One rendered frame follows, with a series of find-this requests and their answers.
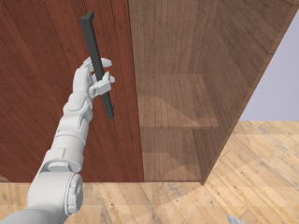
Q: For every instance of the robot right hand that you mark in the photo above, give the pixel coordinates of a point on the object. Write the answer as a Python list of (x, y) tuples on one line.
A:
[(234, 220)]

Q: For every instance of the robot left upper arm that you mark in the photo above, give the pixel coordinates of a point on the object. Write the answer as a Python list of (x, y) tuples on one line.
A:
[(53, 197)]

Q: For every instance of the left robot forearm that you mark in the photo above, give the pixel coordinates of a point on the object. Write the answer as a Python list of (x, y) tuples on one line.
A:
[(66, 152)]

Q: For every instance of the handle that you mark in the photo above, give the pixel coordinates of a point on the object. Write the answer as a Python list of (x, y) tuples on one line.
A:
[(90, 38)]

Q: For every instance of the robot left hand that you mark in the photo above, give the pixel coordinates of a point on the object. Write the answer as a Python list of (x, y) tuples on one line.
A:
[(84, 81)]

